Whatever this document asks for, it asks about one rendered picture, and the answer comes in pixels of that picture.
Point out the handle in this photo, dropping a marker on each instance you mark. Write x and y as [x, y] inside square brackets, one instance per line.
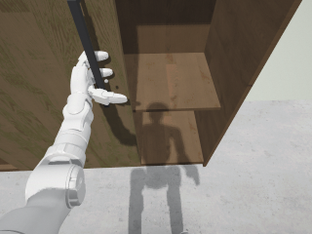
[77, 14]

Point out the left robot hand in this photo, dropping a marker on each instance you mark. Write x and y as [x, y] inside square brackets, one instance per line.
[82, 79]

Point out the robot left upper arm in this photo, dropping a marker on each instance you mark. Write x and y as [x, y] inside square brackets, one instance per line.
[52, 192]

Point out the left robot forearm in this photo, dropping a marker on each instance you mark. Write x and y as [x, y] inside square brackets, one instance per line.
[73, 136]

